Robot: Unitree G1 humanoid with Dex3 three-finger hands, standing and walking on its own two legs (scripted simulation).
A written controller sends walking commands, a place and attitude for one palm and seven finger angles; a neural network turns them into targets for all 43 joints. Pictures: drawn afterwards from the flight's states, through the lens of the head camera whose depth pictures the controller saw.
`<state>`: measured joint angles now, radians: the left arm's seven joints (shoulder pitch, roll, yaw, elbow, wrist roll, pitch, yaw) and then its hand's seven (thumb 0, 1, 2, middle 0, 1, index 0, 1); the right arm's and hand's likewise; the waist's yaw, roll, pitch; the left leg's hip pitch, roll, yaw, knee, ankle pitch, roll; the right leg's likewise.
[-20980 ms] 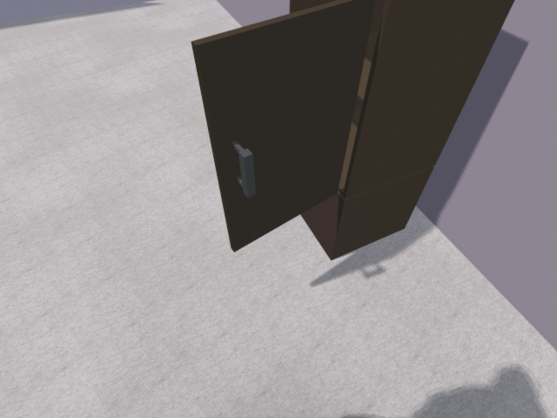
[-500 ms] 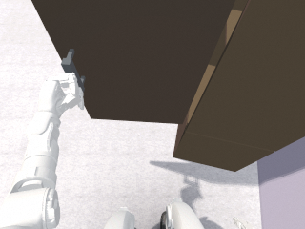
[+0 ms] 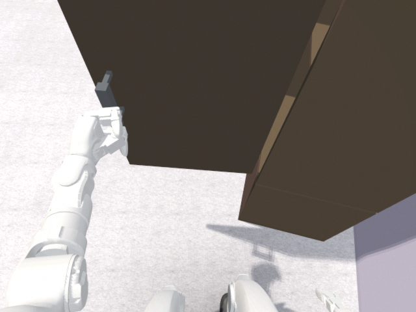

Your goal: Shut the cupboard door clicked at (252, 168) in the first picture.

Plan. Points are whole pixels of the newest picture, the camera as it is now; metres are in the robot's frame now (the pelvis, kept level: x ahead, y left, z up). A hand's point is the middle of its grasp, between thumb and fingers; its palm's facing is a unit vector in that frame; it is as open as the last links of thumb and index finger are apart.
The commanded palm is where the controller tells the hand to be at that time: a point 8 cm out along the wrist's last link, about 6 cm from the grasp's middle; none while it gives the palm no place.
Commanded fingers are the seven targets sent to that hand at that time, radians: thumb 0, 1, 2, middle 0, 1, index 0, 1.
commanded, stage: push the door shut along its arc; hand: left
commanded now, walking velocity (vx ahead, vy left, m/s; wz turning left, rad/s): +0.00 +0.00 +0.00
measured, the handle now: (113, 101) +0.53 +0.20 +0.05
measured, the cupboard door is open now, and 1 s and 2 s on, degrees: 100 84 75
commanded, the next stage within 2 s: pull the fist back off the door in 1.72 s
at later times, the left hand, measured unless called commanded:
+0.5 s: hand (124, 113) +0.48 +0.17 +0.06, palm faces -0.21 -0.98 -0.02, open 3.2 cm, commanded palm +0.49 +0.21 +0.06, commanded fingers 0.00 0.90 0.90 -1.30 -1.50 -1.30 -1.50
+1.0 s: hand (139, 92) +0.55 +0.15 +0.06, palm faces -0.32 -0.95 +0.00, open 3.1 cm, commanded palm +0.56 +0.16 +0.06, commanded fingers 0.00 0.90 0.90 -1.30 -1.50 -1.30 -1.50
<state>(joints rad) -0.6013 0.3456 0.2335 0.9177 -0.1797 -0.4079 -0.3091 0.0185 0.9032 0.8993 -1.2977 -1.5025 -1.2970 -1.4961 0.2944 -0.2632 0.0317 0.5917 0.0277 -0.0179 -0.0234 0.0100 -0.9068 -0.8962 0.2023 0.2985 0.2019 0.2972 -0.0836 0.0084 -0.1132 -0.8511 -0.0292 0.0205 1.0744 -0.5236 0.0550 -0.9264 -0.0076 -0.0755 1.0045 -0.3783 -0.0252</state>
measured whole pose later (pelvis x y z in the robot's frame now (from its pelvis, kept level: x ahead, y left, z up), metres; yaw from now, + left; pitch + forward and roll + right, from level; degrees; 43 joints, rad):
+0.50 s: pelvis -0.01 -0.01 -0.02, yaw +0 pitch +22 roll -2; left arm -0.93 0.54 0.29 1.16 -0.17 -0.38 -0.46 0.02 0.90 0.90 -1.30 -1.50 -1.34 -1.50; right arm 0.36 -0.29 0.05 0.63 0.03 -0.01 -0.04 0.01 -0.91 -0.90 0.20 0.30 0.20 0.30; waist -0.15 0.01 -0.10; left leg -1.03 -0.01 0.00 1.17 -0.53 0.04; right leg -1.09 0.00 -0.10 1.07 -0.37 -0.04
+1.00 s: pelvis -0.01 +0.01 -0.03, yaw -1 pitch +27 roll -5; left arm -1.20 0.62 0.23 1.28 -0.10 -0.27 -0.47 0.02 0.90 0.90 -1.30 -1.50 -1.29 -1.50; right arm 0.39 -0.28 0.07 0.66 0.00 -0.04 -0.03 0.01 -0.91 -0.90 0.20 0.30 0.20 0.30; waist -0.23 0.02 -0.10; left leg -1.16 -0.01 -0.01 1.24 -0.56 0.07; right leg -1.19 0.00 -0.12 1.10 -0.38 -0.02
